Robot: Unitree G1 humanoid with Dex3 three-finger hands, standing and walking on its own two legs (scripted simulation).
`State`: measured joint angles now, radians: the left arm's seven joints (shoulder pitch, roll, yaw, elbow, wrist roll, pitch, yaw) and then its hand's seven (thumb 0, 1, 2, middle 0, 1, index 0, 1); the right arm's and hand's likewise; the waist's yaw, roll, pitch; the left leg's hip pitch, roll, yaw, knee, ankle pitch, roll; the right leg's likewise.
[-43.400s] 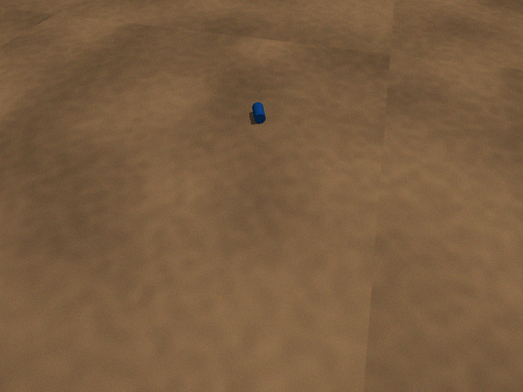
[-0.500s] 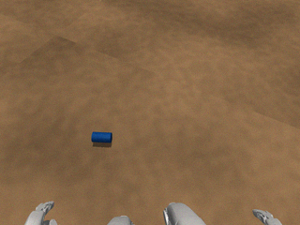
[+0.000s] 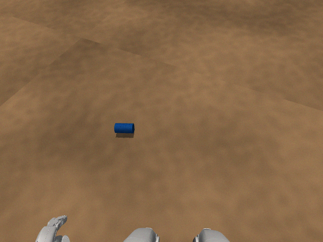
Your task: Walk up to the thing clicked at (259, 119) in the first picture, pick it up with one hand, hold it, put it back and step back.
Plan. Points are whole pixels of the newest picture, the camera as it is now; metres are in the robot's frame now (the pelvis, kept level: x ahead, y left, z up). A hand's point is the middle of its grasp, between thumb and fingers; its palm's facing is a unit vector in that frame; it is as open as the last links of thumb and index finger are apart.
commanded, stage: step back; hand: left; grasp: from above
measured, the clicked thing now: (124, 128) +0.86 +0.34 -0.72
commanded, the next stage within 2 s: stand in 1.58 s
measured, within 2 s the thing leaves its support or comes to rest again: neither
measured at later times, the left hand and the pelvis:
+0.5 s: hand out of the picture -0.12 +0.26 -0.15, palm faces -0.03 -0.91 -0.41, open 7.4 cm; pelvis -0.18 -0.02 +0.00, yaw -3 degrees
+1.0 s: hand out of the picture -0.16 +0.26 -0.14, palm faces +0.02 -0.92 -0.39, open 7.4 cm; pelvis -0.22 -0.02 +0.00, yaw +0 degrees
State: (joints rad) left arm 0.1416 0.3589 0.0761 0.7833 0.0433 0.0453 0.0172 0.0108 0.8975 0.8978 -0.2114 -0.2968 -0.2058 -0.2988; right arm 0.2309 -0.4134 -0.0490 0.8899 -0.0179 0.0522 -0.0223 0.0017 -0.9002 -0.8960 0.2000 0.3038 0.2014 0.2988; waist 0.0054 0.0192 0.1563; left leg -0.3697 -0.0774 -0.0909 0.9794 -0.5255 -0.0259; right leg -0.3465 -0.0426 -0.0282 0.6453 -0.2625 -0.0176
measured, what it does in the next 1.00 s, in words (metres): walks backwards: left foot, then right foot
